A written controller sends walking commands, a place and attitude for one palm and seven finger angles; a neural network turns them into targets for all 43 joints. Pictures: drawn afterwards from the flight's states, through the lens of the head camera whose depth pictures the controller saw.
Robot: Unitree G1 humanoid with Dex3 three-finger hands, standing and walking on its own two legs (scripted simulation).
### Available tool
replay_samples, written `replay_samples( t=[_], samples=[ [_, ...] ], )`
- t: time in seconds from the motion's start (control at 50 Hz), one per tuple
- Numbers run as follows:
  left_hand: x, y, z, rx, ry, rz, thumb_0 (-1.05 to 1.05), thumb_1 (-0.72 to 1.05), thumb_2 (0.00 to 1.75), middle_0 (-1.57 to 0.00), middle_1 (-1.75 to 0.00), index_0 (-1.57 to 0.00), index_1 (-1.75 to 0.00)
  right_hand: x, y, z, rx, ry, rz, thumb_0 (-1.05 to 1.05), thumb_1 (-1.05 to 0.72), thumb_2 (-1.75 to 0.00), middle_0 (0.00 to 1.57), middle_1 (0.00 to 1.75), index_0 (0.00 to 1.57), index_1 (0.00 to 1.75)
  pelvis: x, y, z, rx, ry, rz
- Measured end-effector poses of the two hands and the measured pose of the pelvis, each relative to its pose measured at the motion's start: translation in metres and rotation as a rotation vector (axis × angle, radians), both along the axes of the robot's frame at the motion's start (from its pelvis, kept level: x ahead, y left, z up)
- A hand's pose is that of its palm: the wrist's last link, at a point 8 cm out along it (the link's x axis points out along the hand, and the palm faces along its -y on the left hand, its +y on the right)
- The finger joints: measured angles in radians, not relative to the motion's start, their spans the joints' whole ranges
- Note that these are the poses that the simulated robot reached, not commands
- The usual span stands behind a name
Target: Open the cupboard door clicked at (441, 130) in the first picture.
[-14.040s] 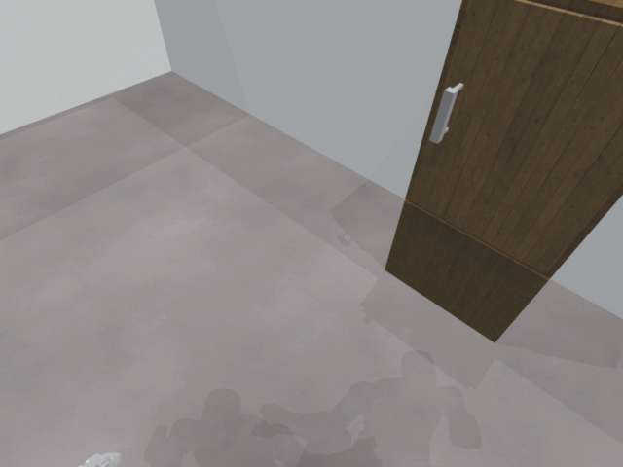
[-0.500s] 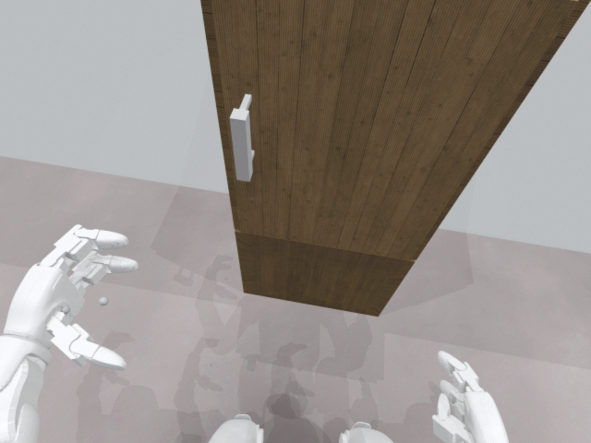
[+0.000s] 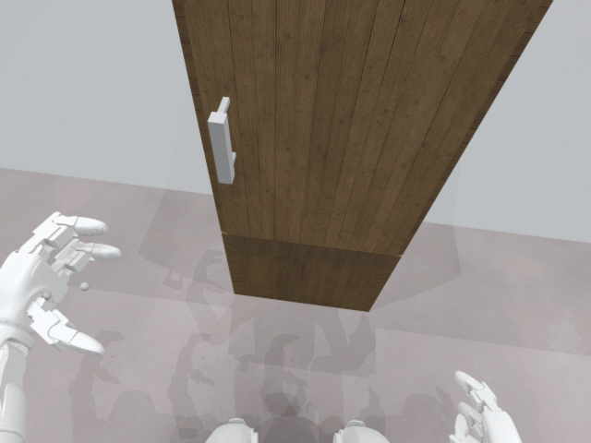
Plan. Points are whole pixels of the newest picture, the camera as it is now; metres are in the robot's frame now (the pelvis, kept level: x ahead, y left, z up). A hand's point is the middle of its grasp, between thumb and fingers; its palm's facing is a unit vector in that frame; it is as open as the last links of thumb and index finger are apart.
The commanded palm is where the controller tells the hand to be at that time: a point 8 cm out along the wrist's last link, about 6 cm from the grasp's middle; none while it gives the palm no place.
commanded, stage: raise the hand with hooked fingers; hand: left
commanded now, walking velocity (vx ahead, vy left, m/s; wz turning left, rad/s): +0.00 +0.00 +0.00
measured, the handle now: (225, 141) +0.57 +0.15 +0.05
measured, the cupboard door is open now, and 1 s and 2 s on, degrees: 0 0 0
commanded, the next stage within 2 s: move the hooked fingers beside the handle in 0.20 s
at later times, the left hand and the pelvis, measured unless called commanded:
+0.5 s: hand (89, 278) +0.30 +0.27 +0.06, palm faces -0.07 -1.00 -0.02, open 14.0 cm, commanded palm +0.28 +0.31 +0.07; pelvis -0.01 +0.00 +0.00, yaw +1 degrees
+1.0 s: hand (134, 220) +0.39 +0.24 +0.06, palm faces -0.10 -1.00 -0.01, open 14.0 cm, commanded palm +0.37 +0.29 +0.06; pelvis +0.00 +0.00 -0.01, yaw +0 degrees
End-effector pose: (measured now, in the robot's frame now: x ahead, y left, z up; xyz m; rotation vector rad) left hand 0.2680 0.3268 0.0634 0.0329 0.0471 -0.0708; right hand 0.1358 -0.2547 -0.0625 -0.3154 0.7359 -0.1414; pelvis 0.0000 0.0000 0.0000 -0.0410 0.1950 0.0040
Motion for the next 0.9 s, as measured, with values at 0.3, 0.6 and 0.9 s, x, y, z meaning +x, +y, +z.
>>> replay_samples(
  t=[0.3,0.6,0.9],
  samples=[
    [-0.009,0.0,0.006,0.006,-0.012,0.006,-0.01,-0.5,0.3,-0.3,-1.2,-0.3,-1.2,0.005,0.009,-0.003,0.031,-0.028,0.025,0.01,-0.9,-0.9,0.2,0.3,0.21,0.3,-0.005,-0.003,-0.001,0.001,-0.013,0.007],
    [0.033,-0.015,0.003,-0.011,-0.03,-0.039,-0.01,-0.51,0.3,-0.3,-1.2,-0.29,-1.2,-0.009,0.001,-0.011,-0.003,0.02,-0.002,0.01,-0.9,-0.9,0.2,0.3,0.21,0.3,-0.012,-0.003,-0.005,0.001,0.005,0.01],
    [0.085,-0.024,-0.001,-0.01,-0.013,-0.019,-0.01,-0.5,0.3,-0.3,-1.2,-0.3,-1.2,-0.051,-0.009,-0.026,0.004,0.193,-0.085,0.01,-0.9,-0.9,0.2,0.3,0.21,0.3,-0.006,-0.004,-0.006,0.008,0.049,-0.011]
  ],
)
